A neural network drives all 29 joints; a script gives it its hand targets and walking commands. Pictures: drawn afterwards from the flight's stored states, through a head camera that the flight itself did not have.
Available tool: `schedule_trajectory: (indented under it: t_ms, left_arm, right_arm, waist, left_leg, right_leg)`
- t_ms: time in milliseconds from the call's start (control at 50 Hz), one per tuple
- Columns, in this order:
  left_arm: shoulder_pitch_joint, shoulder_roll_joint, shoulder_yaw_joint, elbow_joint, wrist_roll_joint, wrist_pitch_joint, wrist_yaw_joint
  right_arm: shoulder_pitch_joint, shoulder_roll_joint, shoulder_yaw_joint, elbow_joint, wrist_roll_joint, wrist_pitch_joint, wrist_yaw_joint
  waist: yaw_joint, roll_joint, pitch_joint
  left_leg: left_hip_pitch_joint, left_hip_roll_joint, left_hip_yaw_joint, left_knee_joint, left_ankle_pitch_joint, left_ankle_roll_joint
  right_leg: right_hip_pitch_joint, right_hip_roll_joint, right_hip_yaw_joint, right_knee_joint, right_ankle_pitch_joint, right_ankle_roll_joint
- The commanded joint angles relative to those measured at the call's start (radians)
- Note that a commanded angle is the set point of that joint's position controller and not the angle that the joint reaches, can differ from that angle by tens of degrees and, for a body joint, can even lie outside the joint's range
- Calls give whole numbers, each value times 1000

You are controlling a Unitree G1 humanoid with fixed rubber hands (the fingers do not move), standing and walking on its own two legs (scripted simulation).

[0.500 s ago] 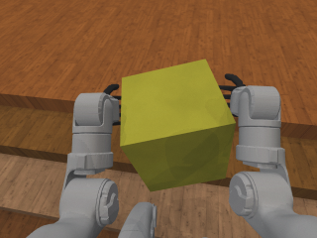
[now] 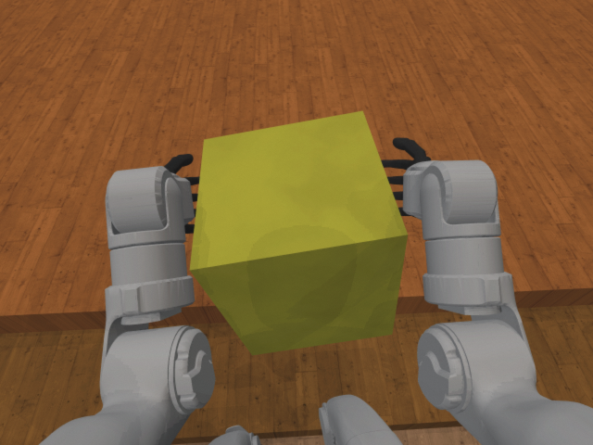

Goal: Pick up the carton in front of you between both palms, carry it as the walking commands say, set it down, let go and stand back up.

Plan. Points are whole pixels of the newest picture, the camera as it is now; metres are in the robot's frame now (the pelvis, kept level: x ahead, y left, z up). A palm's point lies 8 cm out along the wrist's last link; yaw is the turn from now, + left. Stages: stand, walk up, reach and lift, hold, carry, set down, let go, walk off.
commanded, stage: carry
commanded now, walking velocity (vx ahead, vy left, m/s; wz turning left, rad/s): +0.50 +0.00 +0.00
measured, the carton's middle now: (303, 242) +0.37 -0.03 +0.05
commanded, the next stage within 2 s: none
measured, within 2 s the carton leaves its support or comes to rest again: neither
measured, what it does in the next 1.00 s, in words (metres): climbs: right foot 0.13 m higher, then left foot 0.13 m higher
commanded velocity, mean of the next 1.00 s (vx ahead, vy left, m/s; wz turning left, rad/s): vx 0.50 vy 0.00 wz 0.00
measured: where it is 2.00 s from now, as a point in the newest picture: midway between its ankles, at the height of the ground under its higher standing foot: (261, 154)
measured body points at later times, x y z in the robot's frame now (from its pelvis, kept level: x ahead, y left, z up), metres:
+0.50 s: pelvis +0.29 -0.05 +0.13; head +0.32 -0.05 +0.57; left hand +0.65 +0.14 +0.27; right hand +0.70 -0.16 +0.27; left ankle +0.22 +0.05 -0.40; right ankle +0.35 -0.14 -0.57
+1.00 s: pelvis +0.60 +0.04 +0.23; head +0.64 +0.03 +0.68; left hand +1.01 +0.16 +0.36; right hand +0.98 -0.14 +0.36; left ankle +0.74 +0.12 -0.44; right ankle +0.48 -0.10 -0.31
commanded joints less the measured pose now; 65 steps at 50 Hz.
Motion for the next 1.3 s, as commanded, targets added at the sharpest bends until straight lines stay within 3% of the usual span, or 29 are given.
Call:
schedule_trajectory:
  t_ms: [0,40,100,160,200,240,280,300,320,340,360,380,420,480,540,600,680,720,760,800,820,840,860,880,920,960,1020,1180,1280]
  left_arm:
    - [-922,-1095,-535,-261,-466,-78,-195]
    - [-878,-1083,-575,-265,-458,-75,-190]
    - [-843,-1067,-607,-205,-460,-58,-196]
    - [-834,-1043,-606,-135,-454,-45,-203]
    - [-822,-1047,-591,-79,-455,-38,-204]
    - [-808,-1074,-576,-21,-467,-36,-207]
    - [-792,-1100,-541,46,-478,-40,-214]
    - [-770,-1115,-522,73,-486,-43,-222]
    - [-821,-1146,-529,66,-496,-53,-231]
    - [-799,-1183,-525,54,-526,-62,-248]
    - [-826,-1164,-529,38,-538,-85,-259]
    - [-845,-1207,-521,15,-569,-94,-272]
    - [-994,-1224,-539,-124,-606,-116,-287]
    - [-1030,-1252,-567,-167,-627,-108,-287]
    - [-981,-1202,-561,-184,-602,-81,-269]
    - [-866,-1117,-524,-106,-544,-50,-259]
    - [-873,-1076,-496,-47,-513,-35,-275]
    - [-872,-1084,-476,-17,-513,-30,-284]
    - [-853,-1073,-437,34,-502,-25,-287]
    - [-830,-1068,-405,79,-472,-31,-286]
    - [-815,-1064,-389,91,-450,-38,-287]
    - [-799,-1060,-381,82,-433,-49,-284]
    - [-768,-1094,-364,83,-415,-60,-280]
    - [-795,-1040,-355,60,-398,-64,-275]
    - [-856,-1094,-384,-22,-409,-73,-259]
    - [-918,-1117,-441,-117,-444,-75,-241]
    - [-917,-1129,-517,-206,-479,-72,-217]
    - [-811,-1102,-613,-142,-481,-50,-216]
    - [-761,-1118,-556,22,-476,-42,-248]
  right_arm:
    - [-846,1185,494,-197,525,0,339]
    - [-797,1142,502,-197,495,11,334]
    - [-732,1063,514,-156,463,28,331]
    - [-757,1033,514,-135,459,38,345]
    - [-769,1009,486,-105,457,48,358]
    - [-792,1004,448,-59,442,53,368]
    - [-753,998,412,12,417,55,372]
    - [-747,1005,400,43,395,51,370]
    - [-755,1013,383,59,377,44,366]
    - [-756,991,372,48,360,34,361]
    - [-709,1026,344,61,343,25,356]
    - [-737,984,333,39,319,17,344]
    - [-835,1017,341,-39,321,9,329]
    - [-875,1004,390,-110,341,2,302]
    - [-828,1005,435,-134,362,12,288]
    - [-772,998,455,-58,371,40,287]
    - [-779,1000,441,20,381,55,296]
    - [-798,1015,440,43,392,57,296]
    - [-801,1051,425,83,410,60,295]
    - [-773,1080,413,112,426,53,299]
    - [-773,1097,406,117,437,45,305]
    - [-801,1128,409,99,456,33,316]
    - [-837,1130,421,63,474,18,325]
    - [-837,1167,416,64,498,3,336]
    - [-929,1179,441,-73,528,-12,347]
    - [-972,1201,465,-171,543,-17,347]
    - [-892,1178,482,-199,522,-3,334]
    - [-750,1050,510,-148,432,31,324]
    - [-733,1020,470,-37,408,31,343]
  waist:
    - [44,121,-617]
    - [24,151,-619]
    - [-25,170,-557]
    - [23,131,-421]
    - [58,186,-403]
    - [110,288,-399]
    - [176,347,-503]
    - [241,371,-586]
    - [291,213,-673]
    - [319,166,-656]
    - [235,-264,-764]
    - [216,-177,-852]
    - [183,1,-666]
    - [150,13,-532]
    - [167,34,-522]
    - [245,-55,-507]
    - [197,-13,-333]
    - [156,-54,-310]
    - [115,-182,-372]
    - [46,-254,-476]
    - [-8,-250,-563]
    - [-45,-201,-641]
    - [7,190,-796]
    - [-4,343,-876]
    - [44,166,-767]
    - [73,194,-660]
    - [37,115,-641]
    - [44,207,-600]
    - [46,212,-484]
  left_leg:
    - [669,283,-521,-339,82,172]
    - [713,291,-462,-362,234,205]
    - [937,367,-518,-399,229,231]
    - [777,260,-378,-521,18,143]
    - [567,202,-231,-644,114,140]
    - [371,149,-31,-671,549,127]
    - [492,178,9,-451,1368,106]
    - [551,185,13,-249,1502,72]
    - [506,118,25,59,1408,12]
    - [264,90,-79,283,860,-15]
    - [-133,-125,-158,811,36,-95]
    - [-135,-87,-360,1066,43,-45]
    - [-305,-15,-303,1119,53,5]
    - [-392,49,-276,1017,45,49]
    - [-465,68,-184,881,29,35]
    - [-867,71,-182,1229,-193,50]
    - [-912,130,-116,993,-207,24]
    - [-502,126,8,616,-99,23]
    - [-171,49,78,393,29,61]
    - [4,-53,131,231,55,74]
    - [159,-95,125,51,90,60]
    - [431,-75,-39,-115,107,41]
    - [747,315,-723,-270,163,205]
    - [710,312,-946,-370,310,276]
    - [625,274,-728,-249,146,219]
    - [526,264,-618,-284,0,181]
    - [629,269,-533,-284,126,193]
    - [650,246,-306,-354,287,178]
    - [569,194,-186,-396,353,114]
  right_leg:
    - [-281,-76,22,-32,-81,-21]
    - [-359,-60,-62,46,-107,-21]
    - [-766,-99,-11,360,-316,-38]
    - [-730,-137,-102,99,-261,-18]
    - [-431,-141,-182,-156,-166,-14]
    - [-45,-100,-251,-465,-35,-52]
    - [140,3,-338,-602,5,-82]
    - [278,43,-348,-721,-14,-72]
    - [514,64,-301,-942,122,-70]
    - [726,-6,-53,-1162,115,-74]
    - [968,-364,600,-1278,615,-281]
    - [944,-360,627,-1232,674,-320]
    - [779,-323,500,-1213,187,-240]
    - [696,-298,343,-1290,-156,-143]
    - [755,-304,238,-1306,24,-157]
    - [1029,-390,313,-1355,141,-228]
    - [916,-302,138,-1504,-66,-128]
    - [629,-217,-64,-1661,88,-134]
    - [577,-190,-186,-1617,641,-108]
    - [727,-222,-221,-1365,1277,-65]
    - [790,-213,-240,-1127,1346,-17]
    - [633,-168,-180,-866,1052,19]
    - [250,-23,-101,-425,271,84]
    - [196,78,90,-84,-17,73]
    - [23,-4,121,53,-14,12]
    - [-71,-58,86,39,-40,-12]
    - [-168,-57,26,-109,-181,-12]
    - [-191,-132,-50,-608,2,55]
    - [28,-72,-160,-994,89,52]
